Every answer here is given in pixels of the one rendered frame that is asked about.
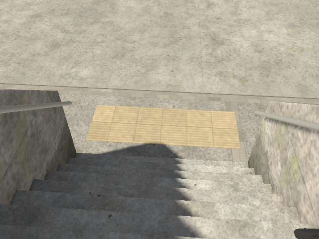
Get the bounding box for stairs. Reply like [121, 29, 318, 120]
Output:
[0, 153, 315, 239]

